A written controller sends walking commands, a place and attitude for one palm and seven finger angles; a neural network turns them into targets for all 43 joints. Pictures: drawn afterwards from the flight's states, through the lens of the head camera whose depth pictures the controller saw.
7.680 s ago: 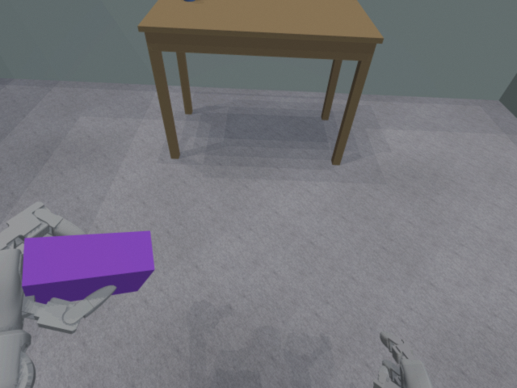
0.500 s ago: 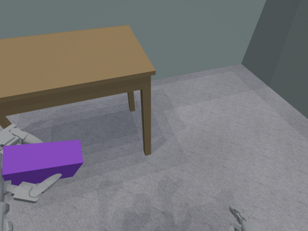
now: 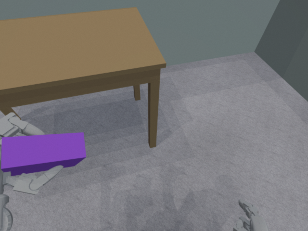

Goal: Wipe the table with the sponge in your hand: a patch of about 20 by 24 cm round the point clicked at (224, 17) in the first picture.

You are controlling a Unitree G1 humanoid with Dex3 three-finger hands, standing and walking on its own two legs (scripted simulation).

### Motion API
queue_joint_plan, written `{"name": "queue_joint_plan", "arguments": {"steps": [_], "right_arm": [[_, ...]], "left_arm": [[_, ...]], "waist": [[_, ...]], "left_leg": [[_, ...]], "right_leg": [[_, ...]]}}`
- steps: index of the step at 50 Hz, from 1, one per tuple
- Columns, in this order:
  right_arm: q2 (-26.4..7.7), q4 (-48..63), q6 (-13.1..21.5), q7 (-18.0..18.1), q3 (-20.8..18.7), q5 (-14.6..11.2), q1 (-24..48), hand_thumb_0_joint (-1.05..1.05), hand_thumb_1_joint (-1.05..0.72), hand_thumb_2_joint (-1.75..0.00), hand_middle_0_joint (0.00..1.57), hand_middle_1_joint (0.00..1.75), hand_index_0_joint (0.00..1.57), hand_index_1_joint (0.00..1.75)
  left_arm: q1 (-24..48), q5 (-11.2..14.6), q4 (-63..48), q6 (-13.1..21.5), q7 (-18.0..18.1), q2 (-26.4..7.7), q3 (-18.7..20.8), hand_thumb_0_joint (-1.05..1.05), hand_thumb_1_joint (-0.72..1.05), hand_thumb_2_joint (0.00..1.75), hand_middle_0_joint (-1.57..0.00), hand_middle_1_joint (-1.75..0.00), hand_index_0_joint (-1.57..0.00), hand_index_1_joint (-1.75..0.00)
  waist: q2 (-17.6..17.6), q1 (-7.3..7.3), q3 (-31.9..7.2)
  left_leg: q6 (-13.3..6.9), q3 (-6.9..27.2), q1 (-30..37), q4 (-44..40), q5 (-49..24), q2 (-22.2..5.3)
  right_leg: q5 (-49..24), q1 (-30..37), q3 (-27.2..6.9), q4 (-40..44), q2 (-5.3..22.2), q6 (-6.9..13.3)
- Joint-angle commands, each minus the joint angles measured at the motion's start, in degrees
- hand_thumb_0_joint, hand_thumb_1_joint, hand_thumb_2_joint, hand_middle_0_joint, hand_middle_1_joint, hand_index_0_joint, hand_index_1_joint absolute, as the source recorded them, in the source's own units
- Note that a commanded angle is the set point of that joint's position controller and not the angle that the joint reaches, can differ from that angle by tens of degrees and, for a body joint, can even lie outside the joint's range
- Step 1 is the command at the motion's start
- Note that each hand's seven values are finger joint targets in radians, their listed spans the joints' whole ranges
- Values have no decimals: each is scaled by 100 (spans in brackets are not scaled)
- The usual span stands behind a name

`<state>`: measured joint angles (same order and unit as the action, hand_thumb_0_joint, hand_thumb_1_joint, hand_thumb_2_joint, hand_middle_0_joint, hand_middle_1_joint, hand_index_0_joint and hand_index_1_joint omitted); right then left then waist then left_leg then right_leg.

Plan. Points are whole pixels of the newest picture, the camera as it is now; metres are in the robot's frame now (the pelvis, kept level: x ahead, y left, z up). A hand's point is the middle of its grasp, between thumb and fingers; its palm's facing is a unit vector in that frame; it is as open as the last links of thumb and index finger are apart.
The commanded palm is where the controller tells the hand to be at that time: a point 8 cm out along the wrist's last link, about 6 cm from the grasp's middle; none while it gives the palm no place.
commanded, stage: take the last steps up to it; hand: left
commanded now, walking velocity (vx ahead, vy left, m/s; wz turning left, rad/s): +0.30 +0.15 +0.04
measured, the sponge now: (56, 153) +0.23 +0.21 +0.14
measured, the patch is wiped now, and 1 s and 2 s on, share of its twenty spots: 0.00 0.00 0.00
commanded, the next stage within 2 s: come to a stop and stand still in 0.62 s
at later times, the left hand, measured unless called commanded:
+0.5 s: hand (48, 109) +0.32 +0.25 +0.16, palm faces +0.36 -0.80 -0.48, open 9.4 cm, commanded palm +0.26 +0.30 +0.19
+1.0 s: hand (49, 76) +0.41 +0.28 +0.18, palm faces +0.37 -0.79 -0.49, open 9.4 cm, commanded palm +0.35 +0.33 +0.19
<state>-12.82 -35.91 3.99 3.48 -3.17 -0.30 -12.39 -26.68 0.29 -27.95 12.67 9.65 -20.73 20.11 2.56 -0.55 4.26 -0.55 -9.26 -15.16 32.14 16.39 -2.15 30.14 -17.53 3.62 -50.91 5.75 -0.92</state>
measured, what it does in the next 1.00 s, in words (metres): walks ahead: right foot, then left foot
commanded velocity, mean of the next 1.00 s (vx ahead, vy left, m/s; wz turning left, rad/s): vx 0.10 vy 0.08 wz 0.01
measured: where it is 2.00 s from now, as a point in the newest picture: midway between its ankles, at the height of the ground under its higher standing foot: outside the picture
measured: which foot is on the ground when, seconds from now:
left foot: down 0.00-0.20, up 0.22-0.58, down 0.60-1.00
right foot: up 0.00-0.18, down 0.20-0.60, up 0.62-0.92, down 0.94-1.00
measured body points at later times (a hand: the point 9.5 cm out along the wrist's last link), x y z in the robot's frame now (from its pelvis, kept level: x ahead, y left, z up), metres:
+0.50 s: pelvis +0.11 +0.02 +0.01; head +0.17 +0.01 +0.46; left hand +0.30 +0.29 +0.19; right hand +0.27 -0.23 -0.09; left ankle +0.16 +0.18 -0.68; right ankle +0.07 -0.08 -0.73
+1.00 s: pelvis +0.19 +0.05 +0.00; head +0.22 +0.03 +0.45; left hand +0.38 +0.32 +0.21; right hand +0.35 -0.15 -0.11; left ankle +0.19 +0.17 -0.73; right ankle +0.21 -0.01 -0.73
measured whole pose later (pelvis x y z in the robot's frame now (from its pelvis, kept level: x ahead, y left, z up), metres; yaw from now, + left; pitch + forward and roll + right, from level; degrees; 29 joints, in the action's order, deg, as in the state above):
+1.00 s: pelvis +0.19 +0.05 +0.00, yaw +0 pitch -1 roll +0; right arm -8.4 -34.7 4.3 2.0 3.2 -0.4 -11.8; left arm -28.4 1.6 -31.1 10.0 8.2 -22.2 20.7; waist -2.5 -0.3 4.7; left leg 1.5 -7.9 -15.0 34.5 17.3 -5.4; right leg 15.0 -16.0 9.4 -31.5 -1.2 4.6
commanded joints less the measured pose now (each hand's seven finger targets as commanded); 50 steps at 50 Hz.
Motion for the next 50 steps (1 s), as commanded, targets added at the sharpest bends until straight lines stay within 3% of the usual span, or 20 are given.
{"name": "queue_joint_plan", "arguments": {"steps": [1, 6, 8, 9, 10, 11, 14, 17, 24, 27, 28, 29, 30, 31, 33, 36, 41, 45, 47, 50], "right_arm": [[-512, 784, 509, -37, -119, -47, 357, 0, -90, -90, 20, 30, 20, 30], [-511, 774, 607, -71, -24, -42, 403, 0, -90, -90, 20, 30, 20, 30], [-491, 735, 515, -46, -10, -38, 441, 0, -90, -90, 20, 30, 20, 30], [-433, 702, 444, -36, -14, -32, 434, 0, -90, -90, 20, 30, 20, 30], [-308, 796, 368, -42, 2, -26, 513, 0, -90, -90, 20, 30, 20, 30], [-415, 835, 306, -95, 12, -1, 613, 0, -90, -90, 20, 30, 20, 30], [-405, 654, 201, -130, 34, 2, 637, 0, -90, -90, 20, 30, 20, 30], [-339, 689, 106, -130, 119, 40, 822, 0, -90, -90, 20, 30, 20, 30], [-269, 1039, 306, -100, -14, 72, 658, 0, -90, -90, 20, 30, 20, 30], [-322, 1082, 281, -36, -108, 34, 464, 0, -90, -90, 20, 30, 20, 30], [-391, 1091, 268, -3, -160, 14, 397, 0, -90, -90, 20, 30, 20, 30], [-569, 1080, 255, -27, -228, -3, 382, 0, -90, -90, 20, 30, 20, 30], [-563, 1142, 264, -56, -246, -35, 292, 0, -90, -90, 20, 30, 20, 30], [-594, 1153, 289, -94, -247, -76, 257, 0, -90, -90, 20, 30, 20, 30], [-569, 927, 260, -55, -187, -42, 412, 0, -90, -90, 20, 30, 20, 30], [-497, 899, 352, -123, -122, -96, 458, 0, -90, -90, 20, 30, 20, 30], [-442, 1018, 486, -132, 125, 19, 341, 0, -90, -90, 20, 30, 20, 30], [-412, 1019, 406, -56, 199, 15, 321, 0, -90, -90, 20, 30, 20, 30], [-367, 1038, 334, -24, 224, 1, 351, 0, -90, -90, 20, 30, 20, 30], [-319, 1029, 350, -68, 193, -42, 289, 0, -90, -90, 20, 30, 20, 30]], "left_arm": [[799, 14, -1908, 471, 86, -1297, 763, 0, 10, 130, -120, -160, -120, -160], [-36, 146, -1536, 403, 46, -1066, 772, 0, 10, 130, -120, -160, -120, -160], [-52, 153, -1098, 338, 28, -979, 791, 0, 10, 130, -120, -160, -120, -160], [34, 106, -862, 304, 16, -1053, 820, 0, 10, 130, -120, -160, -120, -160], [125, 90, -638, 264, -9, -1201, 901, 0, 10, 130, -120, -160, -120, -160], [30, 187, -274, 229, -26, -1143, 990, 0, 10, 130, -120, -160, -120, -160], [219, 212, -399, 457, -138, -1183, 1023, 0, 10, 130, -120, -160, -120, -160], [402, 97, -756, 632, -151, -1106, 811, 0, 10, 130, -120, -160, -120, -160], [277, 45, -1932, 561, 110, -1300, 939, 0, 10, 130, -120, -160, -120, -160], [103, 77, -2050, 537, 167, -1253, 1040, 0, 10, 130, -120, -160, -120, -160], [74, 92, -1984, 580, 174, -1281, 1120, 0, 10, 130, -120, -160, -120, -160], [70, 127, -2024, 625, 159, -1176, 1073, 0, 10, 130, -120, -160, -120, -160], [-26, 109, -1815, 651, 172, -1219, 1107, 0, 10, 130, -120, -160, -120, -160], [-55, 93, -1361, 642, 135, -1184, 980, 0, 10, 130, -120, -160, -120, -160], [73, 166, -1202, 553, 67, -1350, 1201, 0, 10, 130, -120, -160, -120, -160], [121, 139, -1818, 573, -31, -1079, 910, 0, 10, 130, -120, -160, -120, -160], [-53, 207, -2151, 278, -40, -1061, 722, 0, 10, 130, -120, -160, -120, -160], [-47, 193, -1614, 116, 26, -1116, 907, 0, 10, 130, -120, -160, -120, -160], [237, 154, -1528, 112, 29, -1139, 914, 0, 10, 130, -120, -160, -120, -160], [272, 246, -1062, 39, 19, -963, 709, 0, 10, 130, -120, -160, -120, -160]], "waist": [[-1746, 57, -762], [-1677, 13, -837], [-1015, -48, -943], [-88, -58, -1007], [1669, -25, -999], [1682, -64, -866], [469, 46, -359], [391, 55, -532], [633, -166, -1186], [147, 47, -1590], [-503, 119, -1717], [-1781, 118, -1843], [-2127, 58, -1804], [-1559, 119, -1301], [-1512, 130, -1111], [-1532, 25, -917], [-1429, 105, -1272], [-1261, 65, -1163], [-767, 122, -1195], [816, 121, -1348]], "left_leg": [[-1271, 1914, 1263, -1343, -1397, -1581], [-805, 906, 470, -1114, -1371, -1128], [-573, 704, -95, -227, -883, -991], [-400, 414, -753, 969, -323, -651], [-78, 78, -2092, 2625, 1077, 86], [62, 769, -2663, 3789, 1447, 139], [244, 1178, -2747, 4339, 536, -314], [253, 825, -2463, 3492, 155, -336], [85, -160, -798, 440, -136, 35], [68, -382, 592, -774, -1015, 251], [-50, -78, 1377, -885, -1357, -19], [-578, 1312, 2179, -805, -2701, -1118], [-1179, 2492, 2259, -972, -3454, -1976], [-1276, 2676, 1676, -1181, -2992, -2046], [-1405, 2332, 1132, -1286, -2071, -2002], [-993, 1130, 621, -1254, -2133, -1354], [-476, 908, 1047, -965, -3867, -1419], [-214, 779, 761, -635, -3403, -1487], [29, 554, 129, -158, -2315, -1160], [384, 529, -440, 1416, 897, 10]], "right_leg": [[69, -1553, -18, -962, 34, -24], [-746, -52, 657, 1122, -307, -54], [-1347, 972, 630, 2216, -318, 13], [-1485, 1556, -229, 2783, 253, 262], [-1894, 2163, -2605, 3311, 1579, 849], [-2178, 2048, -3475, 3589, 2269, 1119], [-2822, 1338, -2147, 3451, 1834, 1051], [-4633, 1421, -651, 3140, 1407, 783], [-5437, 1879, -264, 2627, 1261, 771], [-4812, 1558, 60, 1591, 902, 442], [-4167, 933, 176, 751, 638, 274], [-1414, -296, 484, -375, 36, 17], [907, -1079, 225, -1477, -341, 14], [958, -1337, -11, -1975, -405, 94], [399, -1624, -114, -1945, 57, -48], [-436, -1163, 225, -867, 14, -103], [-1060, -287, 446, 983, -472, -110], [-1864, 569, 309, 2303, -440, -54], [-3974, 1265, -178, 2522, -41, 76], [-6787, 1340, -1551, 2650, 1325, 927]]}}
